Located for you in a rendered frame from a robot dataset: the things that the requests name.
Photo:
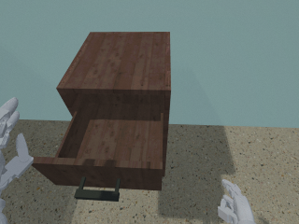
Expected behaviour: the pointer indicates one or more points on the drawer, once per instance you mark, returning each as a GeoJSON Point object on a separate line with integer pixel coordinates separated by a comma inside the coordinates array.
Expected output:
{"type": "Point", "coordinates": [111, 136]}

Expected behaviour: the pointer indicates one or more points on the cabinet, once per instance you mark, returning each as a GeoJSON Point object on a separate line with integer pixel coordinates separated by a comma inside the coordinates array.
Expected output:
{"type": "Point", "coordinates": [121, 63]}

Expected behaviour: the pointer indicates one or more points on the handle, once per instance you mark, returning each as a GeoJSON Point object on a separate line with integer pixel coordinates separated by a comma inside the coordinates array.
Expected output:
{"type": "Point", "coordinates": [97, 195]}

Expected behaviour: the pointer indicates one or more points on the right robot hand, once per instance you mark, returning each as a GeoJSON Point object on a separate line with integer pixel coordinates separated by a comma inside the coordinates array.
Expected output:
{"type": "Point", "coordinates": [238, 208]}

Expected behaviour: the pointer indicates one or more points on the left robot hand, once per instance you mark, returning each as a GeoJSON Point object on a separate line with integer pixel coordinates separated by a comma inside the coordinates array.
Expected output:
{"type": "Point", "coordinates": [18, 165]}

